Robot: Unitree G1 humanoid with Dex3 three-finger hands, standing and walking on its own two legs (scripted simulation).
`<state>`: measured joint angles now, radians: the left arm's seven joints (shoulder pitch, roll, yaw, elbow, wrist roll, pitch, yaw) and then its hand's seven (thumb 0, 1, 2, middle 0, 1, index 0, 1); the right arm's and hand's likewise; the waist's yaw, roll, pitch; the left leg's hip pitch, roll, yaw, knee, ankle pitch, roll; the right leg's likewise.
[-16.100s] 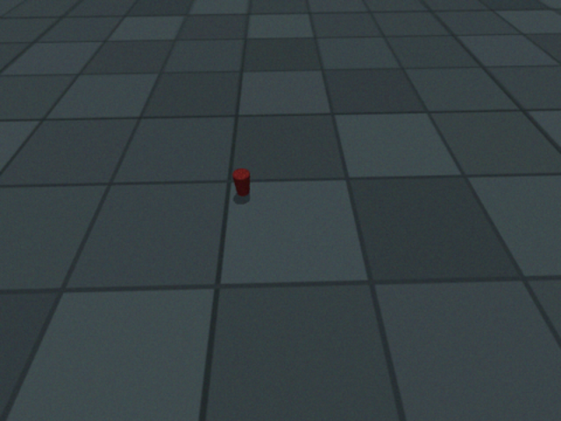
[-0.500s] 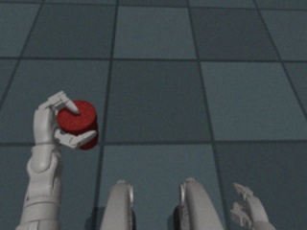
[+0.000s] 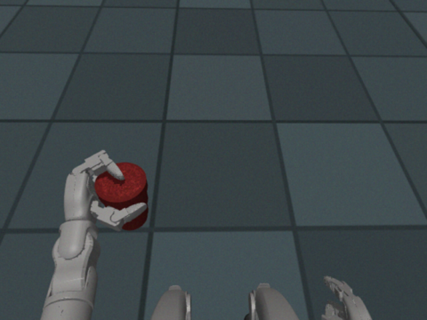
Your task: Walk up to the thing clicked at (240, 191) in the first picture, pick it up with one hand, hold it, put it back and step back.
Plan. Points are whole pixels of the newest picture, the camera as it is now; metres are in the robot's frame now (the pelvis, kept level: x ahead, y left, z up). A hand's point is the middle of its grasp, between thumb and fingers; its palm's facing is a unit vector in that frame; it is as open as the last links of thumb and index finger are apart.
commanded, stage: lift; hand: left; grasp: from the side
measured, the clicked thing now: (127, 200) +0.35 +0.18 +0.00
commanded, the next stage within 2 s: hold in 0.58 s
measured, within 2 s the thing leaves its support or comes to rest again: neither
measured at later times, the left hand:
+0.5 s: hand (121, 178) +0.34 +0.17 +0.09, palm faces +0.09 -1.00 -0.01, open 8.7 cm
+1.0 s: hand (120, 170) +0.35 +0.16 +0.11, palm faces +0.09 -1.00 +0.00, open 8.7 cm
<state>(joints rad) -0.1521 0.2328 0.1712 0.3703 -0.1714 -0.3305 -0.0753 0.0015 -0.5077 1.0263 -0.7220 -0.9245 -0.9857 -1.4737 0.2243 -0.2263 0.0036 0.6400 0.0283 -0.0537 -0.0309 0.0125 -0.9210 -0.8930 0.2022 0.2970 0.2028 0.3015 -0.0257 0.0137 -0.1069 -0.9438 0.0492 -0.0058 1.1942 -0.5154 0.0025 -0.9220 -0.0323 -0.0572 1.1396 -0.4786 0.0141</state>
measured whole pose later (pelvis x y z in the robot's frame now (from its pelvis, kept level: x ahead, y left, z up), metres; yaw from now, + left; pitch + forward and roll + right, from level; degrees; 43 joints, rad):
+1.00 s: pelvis +0.02 -0.01 +0.05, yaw +0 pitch +7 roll -1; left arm -0.11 0.19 0.15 0.39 -0.17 -0.35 -0.08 0.00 -0.51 1.02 -0.72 -0.93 -1.01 -1.43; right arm 0.23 -0.22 0.00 0.65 0.01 -0.04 -0.03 0.01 -0.93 -0.90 0.20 0.30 0.20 0.30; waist -0.02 0.01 -0.05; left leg -0.60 0.05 0.01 0.90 -0.43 -0.01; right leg -0.59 -0.02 -0.05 0.86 -0.40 0.01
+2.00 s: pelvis +0.02 -0.01 +0.06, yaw +0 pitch +5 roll -1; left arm -0.12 0.19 0.15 0.43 -0.18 -0.36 -0.10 0.00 -0.50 1.02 -0.71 -0.93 -1.03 -1.43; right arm 0.23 -0.22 -0.01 0.68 0.01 -0.04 -0.02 0.01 -0.92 -0.90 0.20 0.30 0.20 0.30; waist -0.02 0.01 -0.03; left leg -0.52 0.04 0.01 0.82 -0.39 -0.01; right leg -0.51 -0.02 -0.05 0.80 -0.37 0.00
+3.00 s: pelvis +0.02 -0.01 +0.06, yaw +0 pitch +5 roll -1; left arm -0.12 0.19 0.15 0.42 -0.18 -0.36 -0.10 0.00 -0.49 1.00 -0.70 -0.95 -1.06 -1.44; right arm 0.24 -0.22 0.00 0.66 0.02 -0.05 -0.02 0.01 -0.92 -0.90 0.20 0.30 0.20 0.30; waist -0.02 0.01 -0.03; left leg -0.52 0.04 0.01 0.83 -0.39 -0.01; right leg -0.51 -0.03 -0.05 0.79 -0.37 0.01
